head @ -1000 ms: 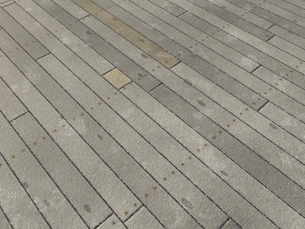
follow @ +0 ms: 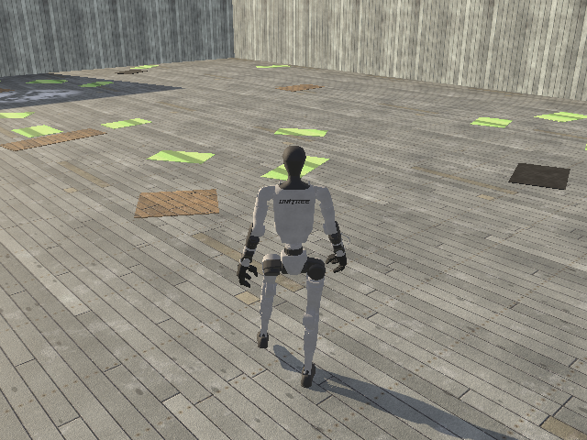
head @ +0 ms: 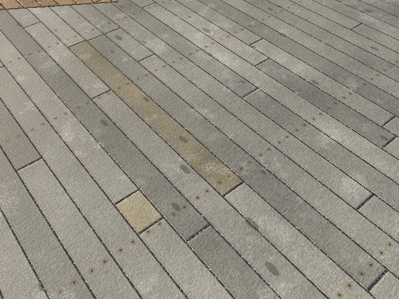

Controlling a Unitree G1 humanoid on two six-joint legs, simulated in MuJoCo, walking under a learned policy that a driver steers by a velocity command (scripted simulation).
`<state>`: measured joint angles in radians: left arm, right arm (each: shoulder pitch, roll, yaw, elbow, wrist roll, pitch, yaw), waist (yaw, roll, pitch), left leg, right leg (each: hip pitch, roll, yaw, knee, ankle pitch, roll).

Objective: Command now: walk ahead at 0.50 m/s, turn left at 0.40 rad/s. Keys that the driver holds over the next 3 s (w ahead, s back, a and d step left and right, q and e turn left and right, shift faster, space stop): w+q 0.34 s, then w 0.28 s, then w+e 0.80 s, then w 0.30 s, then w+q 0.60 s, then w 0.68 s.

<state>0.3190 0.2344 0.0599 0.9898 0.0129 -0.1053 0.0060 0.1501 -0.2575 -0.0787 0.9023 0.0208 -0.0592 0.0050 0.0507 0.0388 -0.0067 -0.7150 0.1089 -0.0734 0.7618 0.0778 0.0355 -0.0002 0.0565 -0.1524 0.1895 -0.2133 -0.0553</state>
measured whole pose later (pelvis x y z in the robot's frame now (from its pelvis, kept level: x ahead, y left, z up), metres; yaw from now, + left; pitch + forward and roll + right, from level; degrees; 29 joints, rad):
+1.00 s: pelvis +0.58 +0.07 +0.00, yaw +8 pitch +2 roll +0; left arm 0.35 0.25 0.05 0.85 -0.02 -0.07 -0.01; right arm 0.11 -0.28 -0.06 0.72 -0.01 -0.09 -0.01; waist 0.06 0.03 0.02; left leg -0.62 0.08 -0.09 0.79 -0.16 -0.03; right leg -0.18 0.10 0.08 0.31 -0.16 -0.08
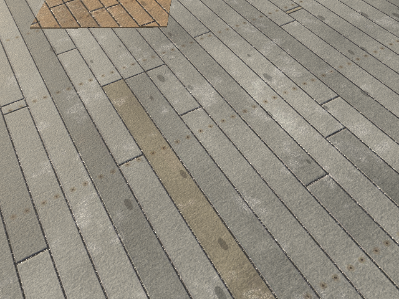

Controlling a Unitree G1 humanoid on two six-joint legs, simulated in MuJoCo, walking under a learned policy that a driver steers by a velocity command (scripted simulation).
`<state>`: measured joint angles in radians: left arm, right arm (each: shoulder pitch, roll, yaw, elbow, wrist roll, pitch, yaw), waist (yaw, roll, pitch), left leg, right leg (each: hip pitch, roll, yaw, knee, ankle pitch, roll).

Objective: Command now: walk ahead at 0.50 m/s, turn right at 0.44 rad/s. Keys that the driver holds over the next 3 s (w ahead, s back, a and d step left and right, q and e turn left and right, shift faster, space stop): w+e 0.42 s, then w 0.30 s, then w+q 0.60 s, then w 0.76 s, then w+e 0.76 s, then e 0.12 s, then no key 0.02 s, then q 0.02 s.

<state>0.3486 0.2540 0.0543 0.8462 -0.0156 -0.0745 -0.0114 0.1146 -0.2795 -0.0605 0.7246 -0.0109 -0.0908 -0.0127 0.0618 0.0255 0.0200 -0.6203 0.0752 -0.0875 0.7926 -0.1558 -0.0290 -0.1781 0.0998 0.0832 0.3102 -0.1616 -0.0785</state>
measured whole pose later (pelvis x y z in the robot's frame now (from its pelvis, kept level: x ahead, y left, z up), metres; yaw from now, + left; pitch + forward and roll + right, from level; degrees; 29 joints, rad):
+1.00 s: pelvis +0.50 -0.11 +0.00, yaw -16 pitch +1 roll -2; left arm 0.32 0.26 0.07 0.79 0.02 -0.09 -0.01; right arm 0.19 -0.30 -0.06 0.82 0.02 -0.04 0.01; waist 0.03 0.05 0.02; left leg -0.69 0.11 -0.07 0.98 -0.13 -0.02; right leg -0.09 0.04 -0.14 0.27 -0.20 -0.04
